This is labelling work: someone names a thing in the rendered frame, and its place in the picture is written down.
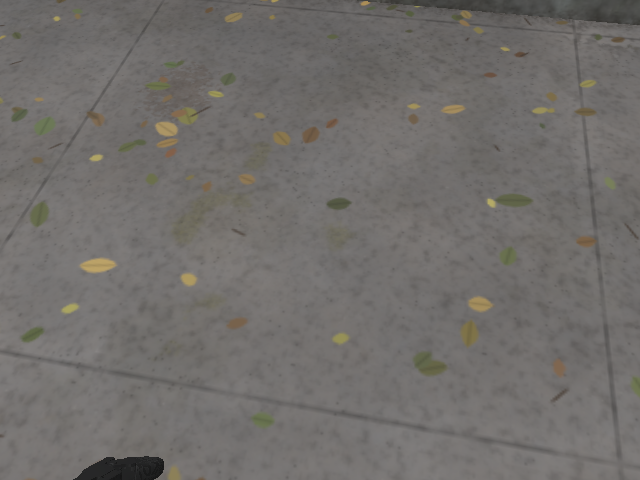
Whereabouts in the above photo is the left robot hand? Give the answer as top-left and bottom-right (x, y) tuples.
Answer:
(73, 456), (164, 480)

